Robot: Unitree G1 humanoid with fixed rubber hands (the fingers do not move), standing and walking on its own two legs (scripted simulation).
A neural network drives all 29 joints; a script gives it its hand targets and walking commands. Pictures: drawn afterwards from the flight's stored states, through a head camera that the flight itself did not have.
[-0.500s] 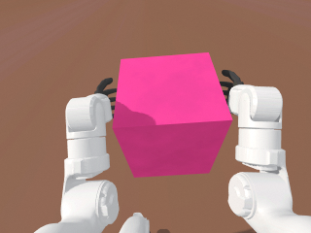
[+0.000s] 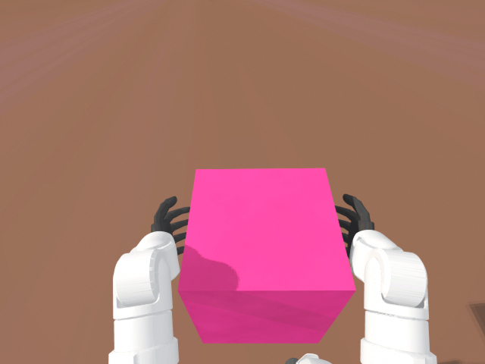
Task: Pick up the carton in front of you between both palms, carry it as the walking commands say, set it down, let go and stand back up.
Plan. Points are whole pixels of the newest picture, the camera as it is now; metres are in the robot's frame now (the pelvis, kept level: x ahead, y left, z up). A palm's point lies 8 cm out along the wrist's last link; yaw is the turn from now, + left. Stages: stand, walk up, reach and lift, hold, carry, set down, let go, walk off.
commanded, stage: carry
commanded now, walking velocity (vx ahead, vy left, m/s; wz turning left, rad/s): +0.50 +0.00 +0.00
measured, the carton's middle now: (260, 260) +0.30 +0.00 +0.00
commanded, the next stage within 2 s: none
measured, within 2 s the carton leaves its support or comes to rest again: neither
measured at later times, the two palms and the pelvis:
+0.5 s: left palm (186, 117) +0.56 +0.14 +0.10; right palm (330, 114) +0.58 -0.16 +0.10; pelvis +0.31 -0.02 +0.00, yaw +2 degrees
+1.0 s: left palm (188, 49) +0.89 +0.18 +0.09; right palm (295, 47) +0.89 -0.12 +0.09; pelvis +0.63 +0.03 +0.00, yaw +0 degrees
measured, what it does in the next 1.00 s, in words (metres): walks ahead: right foot, then left foot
